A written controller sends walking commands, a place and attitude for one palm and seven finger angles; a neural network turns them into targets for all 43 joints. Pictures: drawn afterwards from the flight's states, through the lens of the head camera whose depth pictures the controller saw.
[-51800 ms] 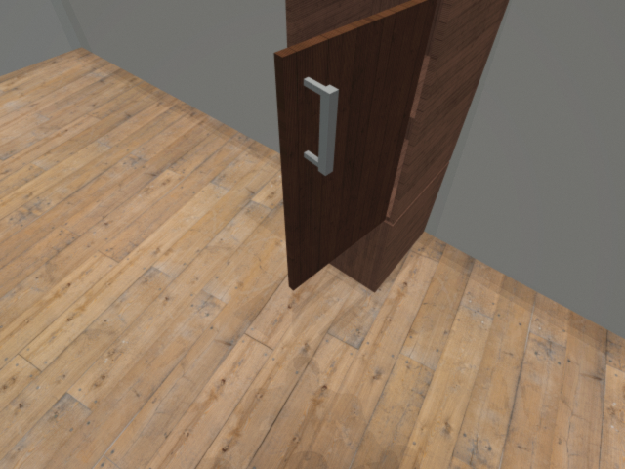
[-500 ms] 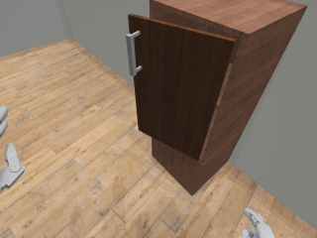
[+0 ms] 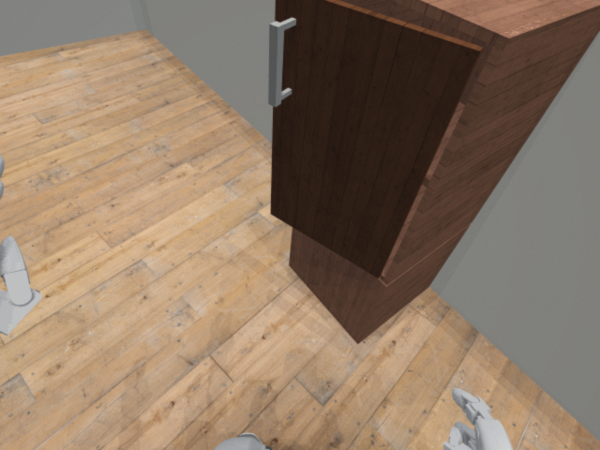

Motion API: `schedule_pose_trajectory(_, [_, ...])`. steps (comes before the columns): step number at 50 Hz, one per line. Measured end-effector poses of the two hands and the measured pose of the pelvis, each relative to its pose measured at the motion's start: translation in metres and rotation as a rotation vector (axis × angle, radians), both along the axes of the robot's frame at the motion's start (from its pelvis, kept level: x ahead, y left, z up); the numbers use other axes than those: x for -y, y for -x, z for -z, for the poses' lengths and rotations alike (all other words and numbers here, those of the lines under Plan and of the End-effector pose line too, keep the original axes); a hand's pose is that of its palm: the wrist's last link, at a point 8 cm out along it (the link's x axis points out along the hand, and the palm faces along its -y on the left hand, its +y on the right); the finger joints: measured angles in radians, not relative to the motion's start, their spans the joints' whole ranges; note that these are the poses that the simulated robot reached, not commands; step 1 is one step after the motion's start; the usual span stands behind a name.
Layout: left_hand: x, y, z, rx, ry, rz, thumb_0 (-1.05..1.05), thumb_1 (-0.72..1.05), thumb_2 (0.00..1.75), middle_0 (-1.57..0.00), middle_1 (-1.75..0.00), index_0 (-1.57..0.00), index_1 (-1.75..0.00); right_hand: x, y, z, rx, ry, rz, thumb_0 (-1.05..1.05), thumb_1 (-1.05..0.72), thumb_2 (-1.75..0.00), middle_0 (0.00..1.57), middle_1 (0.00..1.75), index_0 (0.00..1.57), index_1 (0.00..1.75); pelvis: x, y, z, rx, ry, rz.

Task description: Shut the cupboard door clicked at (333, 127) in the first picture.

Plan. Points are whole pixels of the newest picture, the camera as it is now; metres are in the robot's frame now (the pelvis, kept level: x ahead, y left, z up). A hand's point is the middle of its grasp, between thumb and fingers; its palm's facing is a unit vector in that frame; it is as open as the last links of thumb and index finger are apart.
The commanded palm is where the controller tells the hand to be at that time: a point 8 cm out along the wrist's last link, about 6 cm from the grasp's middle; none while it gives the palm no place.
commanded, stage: step back with the hand held close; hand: left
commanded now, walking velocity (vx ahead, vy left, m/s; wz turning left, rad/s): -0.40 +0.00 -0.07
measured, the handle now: (282, 63) +0.74 +0.08 +0.15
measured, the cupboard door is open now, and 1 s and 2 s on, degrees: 17 17 17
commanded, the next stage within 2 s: stop stepping back and stand still in 0.28 s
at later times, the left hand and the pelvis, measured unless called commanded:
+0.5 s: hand (37, 380) +0.14 +0.21 +0.20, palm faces +0.23 -0.86 -0.46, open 7.4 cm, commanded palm +0.07 +0.28 +0.20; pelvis -0.09 -0.01 +0.00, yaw -5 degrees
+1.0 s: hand out of the picture +0.10 +0.23 +0.22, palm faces +0.15 -0.79 -0.59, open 7.4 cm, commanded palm +0.06 +0.29 +0.20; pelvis -0.12 +0.02 +0.02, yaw -10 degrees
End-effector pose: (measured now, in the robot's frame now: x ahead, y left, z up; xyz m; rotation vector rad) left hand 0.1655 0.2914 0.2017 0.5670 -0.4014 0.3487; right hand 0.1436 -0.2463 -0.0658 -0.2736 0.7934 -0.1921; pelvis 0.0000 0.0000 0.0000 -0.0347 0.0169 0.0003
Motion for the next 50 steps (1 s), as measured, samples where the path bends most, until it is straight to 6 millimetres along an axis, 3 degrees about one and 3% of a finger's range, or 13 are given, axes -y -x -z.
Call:
schedule_pose_trajectory(5, [-0.016,0.013,-0.01,0.033,-0.061,-0.016,0.01,0.88,0.9,-0.22,-0.3,-0.21,-0.3,-0.007,0.002,-0.005,0.049,0.012,0.002,0.01,-0.9,-0.9,0.2,0.3,0.2,0.3,-0.005,0.008,0.001,0.009,0.036,-0.004])
schedule_pose_trajectory(10, [-0.028,0.026,-0.018,0.043,0.011,-0.066,0.01,0.89,0.9,-0.21,-0.3,-0.21,-0.3,-0.02,0.008,-0.014,0.069,-0.026,-0.012,0.01,-0.9,-0.9,0.2,0.3,0.2,0.3,-0.005,0.018,-0.011,-0.044,0.052,0.039])
schedule_pose_trajectory(16, [0.003,0.026,0.007,-0.013,0.096,0.036,0.01,0.89,0.9,-0.21,-0.3,-0.2,-0.3,-0.023,0.026,-0.015,0.097,-0.053,-0.045,0.01,-0.9,-0.9,0.2,0.3,0.2,0.3,0.006,0.055,-0.008,-0.099,0.013,0.117])
schedule_pose_trajectory(19, [0.026,0.027,0.014,-0.028,0.103,0.145,0.01,0.89,0.9,-0.21,-0.3,-0.2,-0.3,-0.014,0.049,-0.01,0.078,-0.038,-0.014,0.01,-0.9,-0.9,0.2,0.3,0.2,0.3,0.008,0.076,-0.005,-0.072,0.034,0.127])
schedule_pose_trajectory(23, [0.039,0.043,-0.002,0.014,0.024,0.251,0.01,0.89,0.9,-0.21,-0.3,-0.21,-0.3,0.001,0.09,-0.013,0.077,-0.019,0.079,0.01,-0.9,-0.9,0.2,0.3,0.2,0.3,0.011,0.089,-0.002,-0.021,0.041,0.102])
schedule_pose_trajectory(26, [0.031,0.067,-0.017,0.034,-0.052,0.239,0.01,0.88,0.9,-0.22,-0.3,-0.21,-0.3,0.012,0.118,-0.016,0.076,0.004,0.129,0.01,-0.9,-0.9,0.2,0.3,0.2,0.3,0.012,0.092,-0.001,0.004,0.037,0.074])
schedule_pose_trajectory(30, [0.003,0.093,-0.024,0.051,-0.072,0.122,0.01,0.88,0.9,-0.22,-0.3,-0.21,-0.3,0.027,0.15,-0.01,0.034,0.045,0.201,0.01,-0.9,-0.9,0.2,0.3,0.2,0.3,0.002,0.083,-0.002,0.025,0.015,0.147])
schedule_pose_trajectory(33, [-0.024,0.086,-0.013,0.1,0.02,0.018,0.0,0.88,0.9,-0.22,-0.3,-0.21,-0.3,0.029,0.166,0.001,-0.015,0.075,0.229,0.01,-0.9,-0.9,0.2,0.3,0.2,0.3,-0.011,0.074,0.001,0.024,0.017,0.159])
schedule_pose_trajectory(36, [-0.045,0.057,0.015,0.088,0.185,-0.059,0.0,0.89,0.9,-0.21,-0.3,-0.21,-0.3,0.019,0.173,0.01,-0.069,0.085,0.225,0.01,-0.9,-0.9,0.2,0.3,0.2,0.3,-0.025,0.084,0.006,0.033,0.008,0.114])
schedule_pose_trajectory(38, [-0.044,0.04,0.033,0.006,0.26,-0.057,0.01,0.89,0.9,-0.21,-0.3,-0.2,-0.3,0.005,0.174,0.007,-0.063,0.063,0.215,0.01,-0.9,-0.9,0.2,0.29,0.2,0.3,-0.031,0.097,0.002,0.045,0.007,0.122])
schedule_pose_trajectory(40, [-0.028,0.034,0.038,-0.068,0.262,0.018,0.01,0.9,0.9,-0.2,-0.3,-0.2,-0.3,-0.013,0.174,-0.002,-0.024,0.022,0.203,0.01,-0.9,-0.9,0.2,0.29,0.2,0.3,-0.032,0.109,-0.006,0.043,0.008,0.136])
schedule_pose_trajectory(45, [0.02,0.064,0.002,-0.1,0.107,0.3,0.02,0.9,0.9,-0.2,-0.3,-0.2,-0.3,-0.048,0.174,-0.027,0.063,-0.063,0.169,0.01,-0.9,-0.9,0.2,0.3,0.2,0.3,-0.027,0.122,-0.022,0.004,0.01,0.175])
schedule_pose_trajectory(50, [0.016,0.097,-0.039,-0.086,-0.147,0.283,0.01,0.89,0.9,-0.22,-0.3,-0.21,-0.3,-0.051,0.169,-0.018,0.062,-0.109,0.14,0.01,-0.89,-0.9,0.2,0.3,0.2,0.3,-0.022,0.125,-0.022,-0.021,-0.017,0.173])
